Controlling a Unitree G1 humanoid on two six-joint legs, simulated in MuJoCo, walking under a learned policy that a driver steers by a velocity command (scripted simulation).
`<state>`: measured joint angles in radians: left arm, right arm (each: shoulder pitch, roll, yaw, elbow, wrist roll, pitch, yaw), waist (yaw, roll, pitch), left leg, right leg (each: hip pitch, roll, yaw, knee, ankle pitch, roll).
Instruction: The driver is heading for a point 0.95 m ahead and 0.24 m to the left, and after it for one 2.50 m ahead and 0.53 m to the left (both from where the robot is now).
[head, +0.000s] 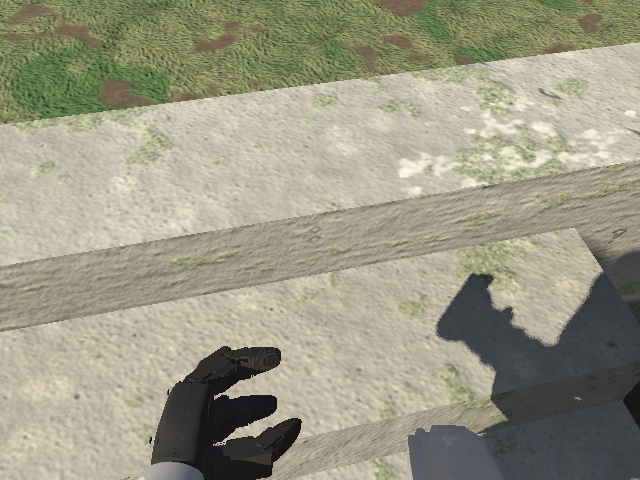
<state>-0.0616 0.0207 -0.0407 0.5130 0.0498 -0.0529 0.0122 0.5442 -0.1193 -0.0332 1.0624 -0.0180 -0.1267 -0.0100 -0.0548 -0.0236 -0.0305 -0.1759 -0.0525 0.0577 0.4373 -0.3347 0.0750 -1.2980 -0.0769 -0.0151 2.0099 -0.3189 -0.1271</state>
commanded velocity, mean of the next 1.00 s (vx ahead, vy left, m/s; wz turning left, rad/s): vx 0.50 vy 0.00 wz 0.51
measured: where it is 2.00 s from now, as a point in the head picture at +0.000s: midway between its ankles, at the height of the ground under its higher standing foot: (129, 73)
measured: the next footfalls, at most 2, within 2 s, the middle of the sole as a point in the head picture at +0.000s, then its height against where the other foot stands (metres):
right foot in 0.16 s outside the picture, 0.17 m higher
left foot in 0.66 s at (235, 363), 0.17 m higher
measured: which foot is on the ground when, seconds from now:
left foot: down 0.00-0.16, up 0.18-0.64, down 0.66-1.00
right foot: up 0.00-0.14, down 0.16-0.68, up 0.70-1.00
